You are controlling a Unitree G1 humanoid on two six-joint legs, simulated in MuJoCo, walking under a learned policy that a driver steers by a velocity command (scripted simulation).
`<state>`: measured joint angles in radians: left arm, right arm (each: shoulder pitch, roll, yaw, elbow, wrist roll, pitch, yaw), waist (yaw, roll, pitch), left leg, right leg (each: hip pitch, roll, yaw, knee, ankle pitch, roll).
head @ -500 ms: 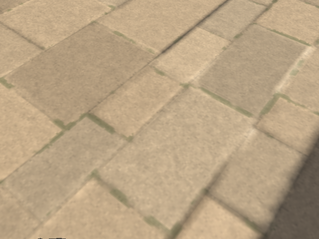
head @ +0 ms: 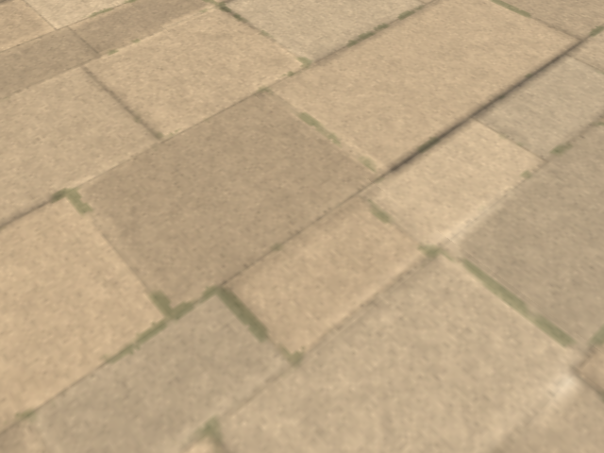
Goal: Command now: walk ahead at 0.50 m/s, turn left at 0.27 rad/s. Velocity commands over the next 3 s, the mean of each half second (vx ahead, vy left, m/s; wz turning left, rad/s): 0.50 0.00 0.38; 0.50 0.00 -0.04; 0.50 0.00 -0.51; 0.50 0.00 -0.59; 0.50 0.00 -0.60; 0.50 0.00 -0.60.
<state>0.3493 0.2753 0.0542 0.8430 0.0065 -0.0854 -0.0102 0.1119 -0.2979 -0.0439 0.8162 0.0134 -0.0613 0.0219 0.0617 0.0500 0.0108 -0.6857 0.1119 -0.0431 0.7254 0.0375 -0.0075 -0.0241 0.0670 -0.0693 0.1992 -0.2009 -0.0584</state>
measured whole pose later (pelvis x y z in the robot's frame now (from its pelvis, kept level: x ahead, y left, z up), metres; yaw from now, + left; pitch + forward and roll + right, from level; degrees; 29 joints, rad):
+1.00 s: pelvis +0.58 +0.09 +0.00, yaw +11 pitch +2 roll +0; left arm 0.36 0.27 0.05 0.83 -0.02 -0.07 -0.01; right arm 0.12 -0.29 -0.05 0.70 -0.01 -0.08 0.00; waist 0.07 0.04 0.02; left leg -0.62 0.08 -0.08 0.71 -0.09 -0.04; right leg -0.15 0.08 0.06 0.30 -0.19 -0.06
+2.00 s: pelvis +1.09 +0.05 +0.00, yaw -25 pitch +2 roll +1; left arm 0.35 0.28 0.06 0.70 -0.02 -0.04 0.01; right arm 0.05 -0.30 -0.05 0.71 -0.01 -0.09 0.01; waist 0.06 0.04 0.04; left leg -0.67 0.08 -0.10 0.70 0.00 -0.07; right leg -0.14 0.11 0.12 0.35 -0.22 -0.09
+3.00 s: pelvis +1.51 -0.28 +0.00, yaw -60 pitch +2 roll +0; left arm 0.34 0.29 0.07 0.69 -0.01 -0.04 0.01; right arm 0.04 -0.31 -0.04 0.70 -0.01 -0.09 0.01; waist 0.07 0.04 0.05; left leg -0.65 0.08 -0.10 0.70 -0.03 -0.07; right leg -0.15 0.11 0.12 0.36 -0.22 -0.08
